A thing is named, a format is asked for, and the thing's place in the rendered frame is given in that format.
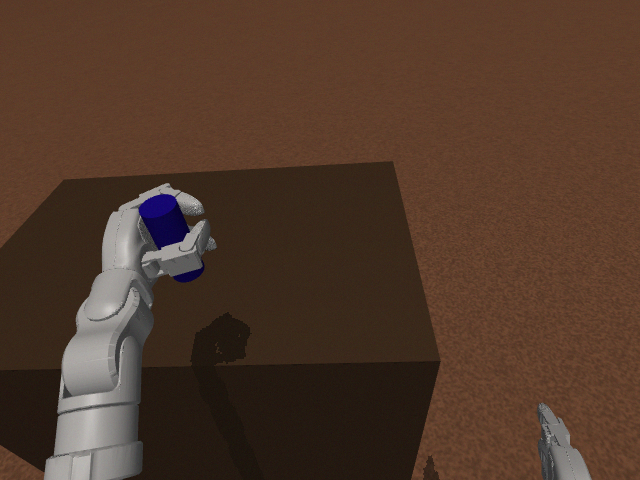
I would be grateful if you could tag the left robot arm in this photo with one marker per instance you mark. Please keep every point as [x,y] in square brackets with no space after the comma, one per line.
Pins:
[100,388]

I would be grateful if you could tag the can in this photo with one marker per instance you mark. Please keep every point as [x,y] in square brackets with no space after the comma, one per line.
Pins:
[166,225]

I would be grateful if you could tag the right robot hand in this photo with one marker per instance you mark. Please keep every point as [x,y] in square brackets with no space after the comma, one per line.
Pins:
[559,460]

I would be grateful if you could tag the left robot hand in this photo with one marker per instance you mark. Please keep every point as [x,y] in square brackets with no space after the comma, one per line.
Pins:
[127,243]

